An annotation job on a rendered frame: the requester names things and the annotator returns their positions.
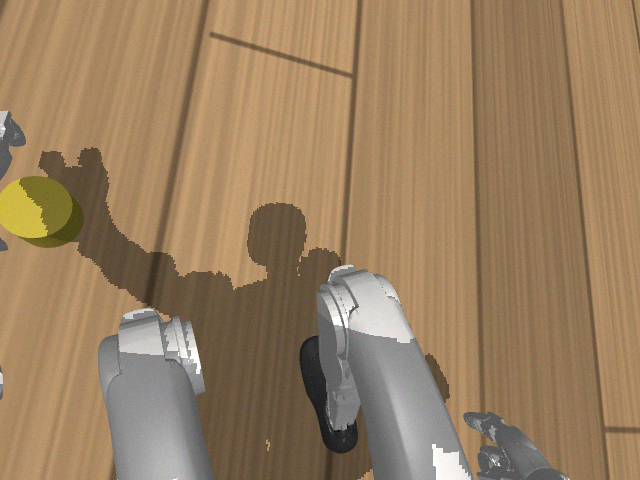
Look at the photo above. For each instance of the right robot foot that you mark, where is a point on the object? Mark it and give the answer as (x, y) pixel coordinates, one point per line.
(315, 384)

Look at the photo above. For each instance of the tin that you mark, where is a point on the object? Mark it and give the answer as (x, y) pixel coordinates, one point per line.
(40, 211)

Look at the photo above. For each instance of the right robot hand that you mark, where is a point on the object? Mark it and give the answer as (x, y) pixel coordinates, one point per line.
(516, 455)

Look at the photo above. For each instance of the left robot hand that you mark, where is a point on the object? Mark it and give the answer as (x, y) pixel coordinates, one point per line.
(10, 135)

